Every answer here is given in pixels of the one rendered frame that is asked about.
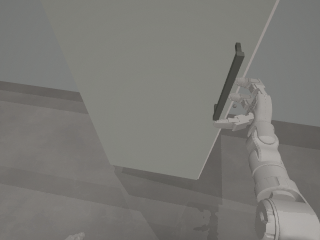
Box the handle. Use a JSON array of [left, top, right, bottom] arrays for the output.
[[212, 42, 245, 121]]

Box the fridge door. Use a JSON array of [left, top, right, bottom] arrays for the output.
[[40, 0, 277, 180]]

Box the right robot forearm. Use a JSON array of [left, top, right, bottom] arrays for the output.
[[245, 121, 320, 229]]

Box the right robot upper arm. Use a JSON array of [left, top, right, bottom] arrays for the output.
[[254, 198, 320, 240]]

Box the right robot hand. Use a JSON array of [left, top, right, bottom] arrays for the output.
[[213, 77, 273, 131]]

